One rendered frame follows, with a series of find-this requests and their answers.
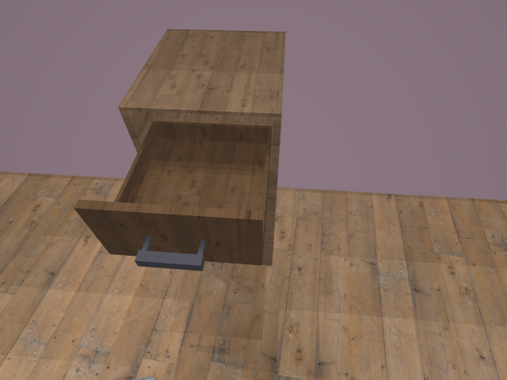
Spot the cabinet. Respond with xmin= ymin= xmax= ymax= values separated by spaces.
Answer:
xmin=118 ymin=29 xmax=286 ymax=266

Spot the handle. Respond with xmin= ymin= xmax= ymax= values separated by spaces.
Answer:
xmin=135 ymin=236 xmax=206 ymax=271

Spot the drawer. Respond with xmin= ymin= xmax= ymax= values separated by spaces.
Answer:
xmin=74 ymin=121 xmax=272 ymax=265

